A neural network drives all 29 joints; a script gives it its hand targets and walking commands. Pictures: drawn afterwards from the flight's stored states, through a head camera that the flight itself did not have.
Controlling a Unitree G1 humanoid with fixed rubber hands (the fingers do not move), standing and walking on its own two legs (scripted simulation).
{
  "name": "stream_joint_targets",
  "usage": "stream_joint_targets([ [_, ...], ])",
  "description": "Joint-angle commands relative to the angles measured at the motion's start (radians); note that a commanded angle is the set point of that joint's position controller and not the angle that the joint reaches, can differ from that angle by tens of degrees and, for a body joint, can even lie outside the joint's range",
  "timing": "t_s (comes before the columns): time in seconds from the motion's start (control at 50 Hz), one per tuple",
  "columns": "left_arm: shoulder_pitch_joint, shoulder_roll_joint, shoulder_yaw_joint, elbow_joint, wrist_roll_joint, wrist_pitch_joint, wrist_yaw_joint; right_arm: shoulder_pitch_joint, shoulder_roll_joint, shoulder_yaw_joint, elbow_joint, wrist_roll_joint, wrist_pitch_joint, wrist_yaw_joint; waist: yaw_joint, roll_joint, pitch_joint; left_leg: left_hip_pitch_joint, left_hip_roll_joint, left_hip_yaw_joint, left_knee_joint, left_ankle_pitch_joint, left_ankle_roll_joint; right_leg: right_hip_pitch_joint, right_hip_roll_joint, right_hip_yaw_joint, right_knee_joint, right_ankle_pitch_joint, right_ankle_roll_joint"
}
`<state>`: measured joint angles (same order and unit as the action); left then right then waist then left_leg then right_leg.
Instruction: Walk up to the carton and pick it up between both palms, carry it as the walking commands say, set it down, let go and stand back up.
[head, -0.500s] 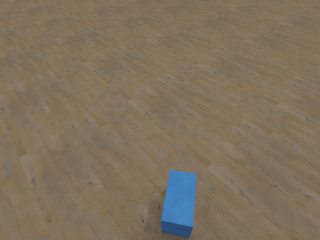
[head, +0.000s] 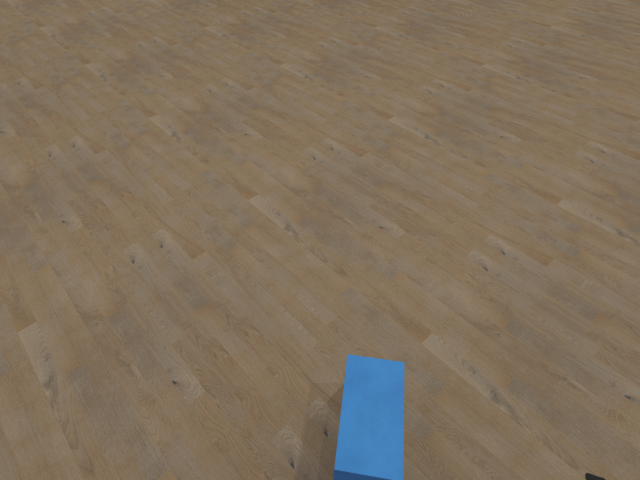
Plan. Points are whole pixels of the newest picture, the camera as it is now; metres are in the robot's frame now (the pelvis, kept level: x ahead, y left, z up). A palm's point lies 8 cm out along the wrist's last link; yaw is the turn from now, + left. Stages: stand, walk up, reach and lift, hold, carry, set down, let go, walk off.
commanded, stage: walk up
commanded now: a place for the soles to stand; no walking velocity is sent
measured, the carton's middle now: (368, 423) +0.41 -0.09 -0.65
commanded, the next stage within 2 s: none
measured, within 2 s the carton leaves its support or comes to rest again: neither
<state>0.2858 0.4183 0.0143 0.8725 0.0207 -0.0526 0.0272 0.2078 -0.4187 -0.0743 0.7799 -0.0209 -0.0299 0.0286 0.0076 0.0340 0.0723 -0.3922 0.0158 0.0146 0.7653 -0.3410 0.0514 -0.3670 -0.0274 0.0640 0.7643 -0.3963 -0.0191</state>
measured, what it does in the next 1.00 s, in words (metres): steps on the spot: right foot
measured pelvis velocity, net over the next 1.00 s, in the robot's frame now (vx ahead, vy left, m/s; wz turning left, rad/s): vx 0.01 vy -0.03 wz -0.06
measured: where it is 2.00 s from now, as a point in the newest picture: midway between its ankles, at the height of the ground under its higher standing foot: outside the picture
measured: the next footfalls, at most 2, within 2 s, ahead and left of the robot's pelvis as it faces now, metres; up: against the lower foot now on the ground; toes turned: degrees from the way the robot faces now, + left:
right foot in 0.26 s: +0.06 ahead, -0.16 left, +0.00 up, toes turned +0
left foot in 1.30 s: +0.01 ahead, +0.13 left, +0.00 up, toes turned -6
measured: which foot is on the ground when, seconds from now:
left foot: down 0.00-1.00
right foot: up 0.00-0.24, down 0.26-1.00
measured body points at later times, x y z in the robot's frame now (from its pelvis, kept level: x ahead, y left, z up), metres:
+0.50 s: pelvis +0.02 -0.01 +0.01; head +0.02 +0.00 +0.46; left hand +0.13 +0.30 -0.10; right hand +0.14 -0.34 -0.07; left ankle +0.04 +0.09 -0.71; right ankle +0.02 -0.16 -0.71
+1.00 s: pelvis +0.01 -0.03 +0.01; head +0.01 -0.03 +0.46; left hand +0.13 +0.29 -0.09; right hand +0.14 -0.36 -0.07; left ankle +0.04 +0.09 -0.71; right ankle +0.02 -0.16 -0.71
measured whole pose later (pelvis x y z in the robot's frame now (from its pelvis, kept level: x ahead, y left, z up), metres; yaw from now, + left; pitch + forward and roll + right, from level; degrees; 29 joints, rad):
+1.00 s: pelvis +0.01 -0.03 +0.01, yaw -3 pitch +0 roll +1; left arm 0.21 0.42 0.01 0.89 0.02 -0.05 0.00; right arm 0.18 -0.41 -0.07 0.79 -0.02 -0.04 0.02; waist 0.01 -0.01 -0.01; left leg -0.30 0.01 0.08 0.61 -0.30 0.03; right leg -0.32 0.00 0.07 0.65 -0.32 0.01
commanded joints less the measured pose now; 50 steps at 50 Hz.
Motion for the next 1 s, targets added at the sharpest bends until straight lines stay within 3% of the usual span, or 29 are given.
stream_joint_targets([
  [0.0,0.000,0.198,0.053,-0.003,-0.048,0.022,0.012,-0.024,-0.241,-0.060,-0.003,-0.005,-0.033,-0.037,-0.019,0.037,-0.010,0.139,0.316,-0.443,-0.441,0.096,0.061,-0.172,0.023,0.080,0.167,-0.115,0.014],
  [0.02,-0.015,0.203,0.055,0.008,-0.041,0.020,0.007,-0.044,-0.224,-0.061,-0.010,-0.004,-0.030,-0.042,-0.021,0.065,-0.014,0.184,0.270,-0.317,-0.410,0.140,0.071,-0.177,-0.004,0.031,0.124,-0.079,0.023],
  [0.06,0.036,0.173,0.052,0.022,-0.031,0.011,-0.005,-0.066,-0.190,-0.041,-0.016,-0.005,-0.029,-0.032,-0.011,0.137,-0.057,0.158,0.200,-0.209,-0.398,0.220,0.056,-0.102,0.009,-0.020,0.085,-0.003,0.022],
  [0.08,0.048,0.177,0.050,0.021,-0.031,0.012,-0.009,-0.093,-0.190,-0.042,-0.017,-0.010,-0.024,-0.031,-0.002,0.120,-0.066,0.145,0.194,-0.196,-0.377,0.243,0.088,-0.062,0.006,-0.040,0.062,-0.026,0.031],
  [0.1,0.001,0.160,0.050,0.000,-0.025,0.006,-0.015,-0.022,-0.184,-0.045,-0.012,-0.009,-0.024,-0.029,-0.035,0.076,-0.097,0.200,0.195,-0.181,-0.366,0.277,0.091,-0.049,0.016,-0.058,0.018,-0.034,0.011],
  [0.12,-0.023,0.135,0.041,-0.022,-0.019,0.001,-0.017,0.013,-0.207,-0.045,-0.004,-0.011,-0.027,-0.031,-0.039,0.109,-0.101,0.280,0.207,-0.185,-0.319,0.471,0.093,-0.080,0.017,-0.078,-0.043,-0.019,0.000],
  [0.14,-0.028,0.158,0.050,-0.015,-0.022,0.000,-0.017,0.031,-0.207,-0.054,0.002,0.000,-0.029,-0.032,-0.049,0.059,-0.142,0.332,0.222,-0.183,-0.286,0.553,0.097,-0.055,0.015,-0.073,-0.069,-0.042,0.007],
  [0.16,-0.014,0.139,0.049,-0.022,-0.021,-0.005,-0.014,0.015,-0.209,-0.042,-0.014,-0.004,-0.031,-0.031,-0.023,0.073,-0.161,0.337,0.232,-0.185,-0.260,0.575,0.111,-0.012,0.010,-0.063,-0.137,-0.002,-0.003],
  [0.2,-0.009,0.158,0.048,-0.014,-0.015,-0.014,-0.013,0.003,-0.203,-0.037,-0.025,0.007,-0.028,-0.032,-0.012,0.097,-0.190,0.272,0.194,-0.130,-0.207,0.534,0.076,0.110,0.005,-0.060,-0.256,0.158,-0.026],
  [0.24,-0.027,0.207,0.057,-0.012,-0.008,-0.023,-0.008,-0.048,-0.167,-0.018,-0.032,0.020,-0.023,-0.031,-0.003,-0.061,-0.161,0.063,0.146,-0.108,-0.179,0.239,0.017,0.228,-0.086,0.103,-0.249,0.341,-0.066],
  [0.26,-0.008,0.246,0.064,-0.008,-0.001,-0.025,-0.007,-0.072,-0.156,-0.018,-0.049,0.020,-0.022,-0.029,-0.002,-0.120,-0.146,0.014,0.109,-0.084,-0.150,0.049,-0.005,0.184,-0.149,0.209,-0.275,0.274,-0.111],
  [0.28,-0.069,0.261,0.059,0.003,0.002,-0.028,-0.010,-0.044,-0.130,-0.010,-0.017,0.018,-0.028,-0.027,-0.024,-0.168,-0.108,0.035,0.051,-0.049,-0.156,0.020,-0.025,0.147,-0.185,0.256,-0.276,0.304,-0.142],
  [0.3,-0.075,0.247,0.059,-0.011,-0.008,-0.024,-0.013,-0.054,-0.129,-0.015,-0.014,0.015,-0.029,-0.032,-0.022,-0.141,-0.112,0.057,0.045,-0.032,-0.166,0.015,-0.031,0.142,-0.190,0.272,-0.257,0.346,-0.169],
  [0.34,-0.120,0.210,0.041,-0.028,-0.013,-0.011,-0.014,-0.051,-0.162,-0.022,0.020,0.004,-0.038,-0.031,-0.032,-0.073,-0.138,0.195,0.069,-0.070,-0.249,0.052,0.016,0.030,-0.121,0.172,-0.214,0.303,-0.105],
  [0.38,-0.123,0.170,0.035,-0.015,-0.007,-0.008,-0.024,-0.059,-0.209,-0.026,0.021,-0.003,-0.045,-0.029,-0.011,-0.009,-0.159,0.197,0.193,-0.200,-0.338,0.007,0.068,0.030,-0.029,0.066,-0.124,0.238,-0.052],
  [0.4,-0.095,0.175,0.038,0.003,-0.015,-0.002,-0.021,-0.092,-0.201,-0.026,0.012,-0.003,-0.044,-0.031,-0.005,-0.068,-0.139,0.202,0.234,-0.235,-0.342,0.013,0.092,0.012,-0.007,0.036,-0.122,0.196,-0.035],
  [0.44,-0.070,0.176,0.036,0.009,-0.006,-0.008,-0.020,-0.106,-0.199,-0.023,0.021,0.002,-0.039,-0.029,0.000,-0.024,-0.117,0.137,0.177,-0.157,-0.306,0.020,0.063,0.072,-0.030,0.070,-0.184,0.239,-0.046],
  [0.48,-0.091,0.183,0.036,-0.002,-0.006,-0.025,-0.024,-0.100,-0.170,-0.019,0.012,0.001,-0.037,-0.025,0.001,-0.014,-0.118,0.141,0.097,-0.054,-0.223,0.149,0.013,0.080,-0.088,0.184,-0.242,0.344,-0.085],
  [0.52,-0.137,0.207,0.034,-0.010,-0.004,-0.025,-0.022,-0.081,-0.152,-0.015,0.014,-0.007,-0.038,-0.028,-0.032,-0.114,-0.144,0.206,0.078,-0.021,-0.217,0.140,0.004,0.066,-0.109,0.212,-0.258,0.420,-0.103],
  [0.58,-0.123,0.169,0.028,-0.005,-0.015,-0.018,-0.023,-0.082,-0.183,-0.021,0.025,-0.009,-0.037,-0.027,-0.022,-0.072,-0.162,0.222,0.125,-0.071,-0.277,0.168,0.024,0.057,-0.055,0.112,-0.209,0.358,-0.069],
  [0.6,-0.116,0.178,0.026,0.000,-0.011,-0.012,-0.024,-0.112,-0.199,-0.020,0.015,-0.003,-0.038,-0.029,-0.014,-0.050,-0.151,0.208,0.149,-0.103,-0.289,0.072,0.044,0.038,-0.044,0.104,-0.205,0.305,-0.065],
  [0.64,-0.114,0.181,0.034,0.012,-0.005,-0.013,-0.023,-0.106,-0.178,-0.017,0.015,-0.007,-0.036,-0.027,-0.012,-0.070,-0.121,0.148,0.155,-0.126,-0.291,-0.025,0.049,0.047,-0.045,0.119,-0.224,0.224,-0.065],
  [0.66,-0.125,0.177,0.034,0.002,0.000,-0.018,-0.027,-0.111,-0.172,-0.025,0.010,-0.010,-0.033,-0.024,-0.012,-0.011,-0.119,0.188,0.106,-0.072,-0.261,-0.028,0.033,0.000,-0.070,0.158,-0.253,0.216,-0.083],
  [0.7,-0.128,0.195,0.032,0.009,-0.003,-0.018,-0.027,-0.102,-0.175,-0.024,0.013,-0.005,-0.029,-0.028,-0.017,-0.099,-0.071,0.185,0.105,-0.075,-0.284,-0.036,0.029,-0.027,-0.074,0.167,-0.286,0.182,-0.078],
  [0.8,-0.141,0.186,0.031,0.008,-0.003,-0.017,-0.031,-0.104,-0.171,-0.020,0.015,-0.005,-0.037,-0.017,-0.024,-0.037,-0.086,0.188,0.113,-0.085,-0.310,-0.061,0.038,0.002,-0.045,0.140,-0.264,0.201,-0.062],
  [0.82,-0.117,0.181,0.029,-0.010,-0.002,-0.021,-0.031,-0.115,-0.176,-0.023,0.002,-0.008,-0.033,-0.021,-0.018,-0.080,-0.120,0.189,0.130,-0.101,-0.307,-0.047,0.035,0.006,-0.043,0.162,-0.276,0.198,-0.061],
  [0.9,-0.132,0.196,0.034,-0.009,-0.001,-0.020,-0.028,-0.096,-0.164,-0.016,0.019,-0.007,-0.030,-0.020,-0.026,-0.052,-0.113,0.209,0.088,-0.055,-0.249,0.051,0.019,0.002,-0.077,0.184,-0.314,0.228,-0.069],
  [0.92,-0.145,0.201,0.037,-0.006,0.000,-0.020,-0.028,-0.079,-0.160,-0.015,0.020,-0.001,-0.030,-0.022,-0.027,-0.111,-0.110,0.199,0.084,-0.051,-0.258,0.040,0.018,0.030,-0.072,0.172,-0.304,0.244,-0.069],
  [0.98,-0.146,0.195,0.039,-0.024,0.001,-0.020,-0.027,-0.071,-0.170,-0.018,0.013,-0.006,-0.032,-0.023,-0.031,-0.068,-0.125,0.230,0.094,-0.064,-0.261,0.048,0.023,0.003,-0.089,0.200,-0.293,0.252,-0.079],
])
